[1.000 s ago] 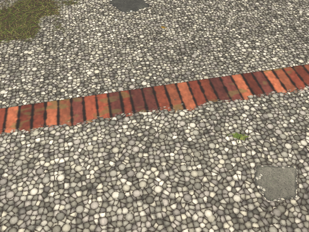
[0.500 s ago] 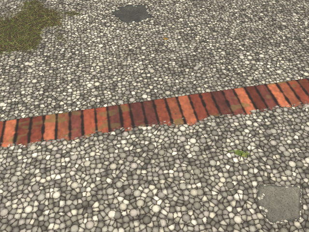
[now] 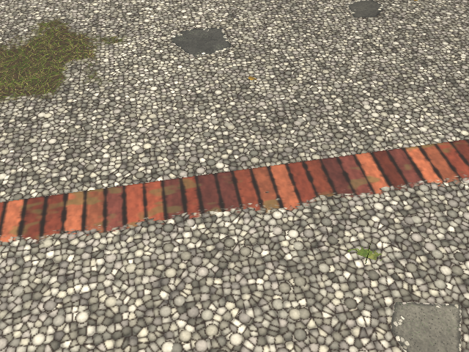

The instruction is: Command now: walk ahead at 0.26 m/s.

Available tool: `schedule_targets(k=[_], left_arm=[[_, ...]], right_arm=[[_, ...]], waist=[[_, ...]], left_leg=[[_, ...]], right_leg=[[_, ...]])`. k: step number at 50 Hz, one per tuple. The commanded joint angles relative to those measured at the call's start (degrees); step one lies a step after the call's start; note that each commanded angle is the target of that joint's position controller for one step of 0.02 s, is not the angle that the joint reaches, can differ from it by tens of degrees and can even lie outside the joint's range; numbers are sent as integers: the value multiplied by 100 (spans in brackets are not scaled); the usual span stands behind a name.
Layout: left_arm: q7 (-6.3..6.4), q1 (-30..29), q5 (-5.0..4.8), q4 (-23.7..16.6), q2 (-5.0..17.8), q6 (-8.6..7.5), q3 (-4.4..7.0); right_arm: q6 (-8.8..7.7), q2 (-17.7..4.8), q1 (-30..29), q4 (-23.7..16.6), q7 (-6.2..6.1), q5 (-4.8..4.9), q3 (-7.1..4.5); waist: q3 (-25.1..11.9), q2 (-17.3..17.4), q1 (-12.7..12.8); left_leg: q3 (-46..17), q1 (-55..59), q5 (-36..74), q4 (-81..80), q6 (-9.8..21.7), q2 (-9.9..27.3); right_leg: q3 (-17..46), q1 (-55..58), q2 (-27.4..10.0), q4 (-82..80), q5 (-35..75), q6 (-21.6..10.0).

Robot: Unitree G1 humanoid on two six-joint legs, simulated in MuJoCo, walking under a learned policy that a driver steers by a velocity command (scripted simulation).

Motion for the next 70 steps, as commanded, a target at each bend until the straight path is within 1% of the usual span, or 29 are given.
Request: schedule_targets(k=[1,5,9,10,12,14,16,18,23,29,31,33,34,35,36,37,39,41,47,55,58,60,61,62,63,64,65,68,70], left_arm=[[-70,-123,-32,-336,367,-284,56],[-206,-558,-47,-650,180,-444,-10],[-241,267,-95,-305,399,-498,99],[-221,956,-26,-34,605,-442,212],[-242,2302,46,167,1387,-422,396],[-243,1284,104,-136,677,-484,151],[-308,769,89,-318,651,-439,70],[-297,892,143,-282,473,-338,-14],[-139,948,186,-381,853,-320,-1],[-121,1199,60,-234,1001,-347,101],[-116,1062,102,-272,1152,-293,160],[-131,844,161,-345,1183,-190,167],[-163,775,232,-505,1005,-197,83],[-282,1678,144,-483,16,-325,-181],[-314,1208,-27,-443,593,-505,-51],[-298,524,-165,-723,942,-580,50],[-163,3,-61,-863,1031,-556,139],[-118,349,-4,-845,726,-381,151],[-85,-774,107,-1308,778,-255,189],[-318,-2271,0,-1748,699,-332,68],[-417,-2209,-14,-1840,877,-392,104],[-410,-1149,15,-1552,1200,-421,281],[-360,-10,73,-1257,1580,-435,434],[-337,781,173,-1113,2196,-401,588],[-352,900,158,-1098,1787,-390,459],[-347,443,132,-1153,1432,-408,339],[-341,-96,125,-1276,1213,-415,261],[-383,-762,216,-1240,784,-468,152],[-349,-635,246,-1119,869,-499,189]], right_arm=[[-270,-646,518,-105,63,51,-138],[-372,-1035,940,-94,112,-10,-232],[-290,-1034,-45,-495,153,96,-217],[-281,-992,-321,-637,146,82,-205],[-433,-403,-485,-938,135,32,-61],[-533,-660,-423,-883,225,116,-124],[-535,-706,-499,-863,234,34,-193],[-455,-552,-529,-868,283,19,-205],[-364,-298,-1930,-1419,315,-39,-62],[-393,-587,-2640,-1817,460,32,-54],[-429,-833,-2237,-1778,470,18,-167],[-402,-1261,-626,-1336,403,37,-402],[-360,-1649,490,-1097,339,-54,-512],[-362,-1882,920,-961,377,-169,-528],[-355,-1361,786,-917,378,-129,-396],[-389,-1135,93,-1013,376,-65,-325],[-478,-767,-786,-1171,437,-151,-194],[-500,-608,-798,-1043,475,-209,-134],[-459,-1072,-100,-808,245,-174,-208],[-323,-1227,763,-581,189,-45,-241],[-230,-1324,765,-539,164,-35,-296],[-167,-1314,514,-610,157,-44,-288],[-165,-1069,499,-712,166,-97,-192],[-265,-418,1095,-800,213,-115,3],[-407,-545,1081,-717,236,-18,-9],[-462,-1117,565,-849,235,157,-179],[-457,-1154,211,-956,201,174,-198],[-207,-834,299,-883,141,69,-276],[-81,-648,358,-878,146,81,-282]], waist=[[857,292,-208],[753,964,-225],[464,642,501],[258,327,769],[-111,-1973,1024],[408,-602,465],[502,-235,216],[439,-391,136],[814,-359,303],[885,-448,249],[380,-654,-59],[-609,-837,-863],[-1426,-287,-1189],[-2511,1419,-591],[-2258,1012,-814],[-1153,862,-649],[-367,-49,-176],[-241,250,167],[270,248,23],[473,316,-483],[411,443,-299],[-196,467,315],[-986,203,736],[-1910,-1108,673],[-2365,-1389,734],[-1484,-997,671],[-927,-683,490],[-199,-614,-4],[-44,-513,-90]], left_leg=[[-1387,60,-1703,-1206,715,832],[-3480,682,-1364,-2148,1434,2122],[-1618,-505,300,-1630,632,1316],[-960,-1286,1126,-887,343,850],[-87,-3308,-375,2614,-154,-269],[-615,-3986,120,3721,112,330],[-439,-3783,911,3273,154,659],[-223,-3376,1242,2944,67,708],[153,-2739,2416,856,-136,445],[124,-2285,2635,-403,169,278],[265,-1578,2226,-410,344,12],[365,508,2112,-434,632,-209],[-912,2486,1914,-228,985,889],[-4025,4372,640,-983,2061,2408],[-4583,4020,48,-1728,1816,2209],[-3565,3037,319,-1896,1493,2027],[-2214,1061,1563,-2224,1176,1633],[-1606,262,1680,-2537,1100,1337],[-997,117,1988,-2944,1109,1243],[-602,1172,2102,-2534,818,1322],[-716,1635,2549,-2107,691,1597],[-427,1566,4244,-887,487,1320],[-207,693,3962,593,300,986],[183,-1749,1676,3000,-148,38],[-783,-2533,-890,3966,-93,-194],[-984,-3016,-620,4368,27,121],[-816,-2969,-78,4202,74,446],[-782,-2095,853,3380,43,873],[-781,-2122,1159,3260,16,861]], right_leg=[[355,-1456,-249,-335,-946,-384],[-37,-2211,-81,1177,-256,-396],[-277,125,-10,-715,720,-461],[15,1327,-41,-790,1102,-438],[3856,2812,-2177,-2340,805,-1442],[2923,2419,-2029,-2160,1314,-1182],[1828,1997,-1654,-2300,2422,-833],[1153,1650,-1345,-2374,3143,-657],[495,691,-1021,-2816,3352,-619],[313,1537,-1390,-2710,3853,-559],[245,1998,-1460,-1983,5741,-444],[31,1637,-1198,-32,6973,-231],[-57,113,-885,1819,5116,-96],[304,-2075,311,4051,-119,222],[1041,-2683,180,4816,-581,46],[789,-3117,-145,4849,-146,-44],[555,-2476,-678,4223,754,-54],[580,-1894,-908,3796,944,-60],[380,-2775,-1100,2003,2192,263],[41,-2587,-643,-165,2828,243],[20,-2276,-520,-487,2192,22],[-266,-788,-173,-693,2032,-220],[213,956,-604,-500,2178,-513],[2654,3386,-2163,-760,1469,-1343],[4174,3603,-2564,-1598,987,-1507],[3325,2894,-2374,-1655,904,-1156],[2434,2014,-2168,-1777,1224,-932],[970,398,-1567,-2408,1764,-605],[459,199,-1496,-2582,2275,-641]])
Next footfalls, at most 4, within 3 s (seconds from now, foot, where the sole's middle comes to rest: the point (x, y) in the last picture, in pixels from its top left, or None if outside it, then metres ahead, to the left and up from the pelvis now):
0.20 right None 0.08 -0.13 -0.77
0.68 left None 0.47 0.08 -0.77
1.22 right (299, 279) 0.77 -0.17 -0.77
1.80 left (215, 210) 1.04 0.10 -0.77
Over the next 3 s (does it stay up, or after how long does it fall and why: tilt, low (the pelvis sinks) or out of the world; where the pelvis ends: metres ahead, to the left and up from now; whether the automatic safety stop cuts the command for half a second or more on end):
stays up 1.30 0.12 -0.03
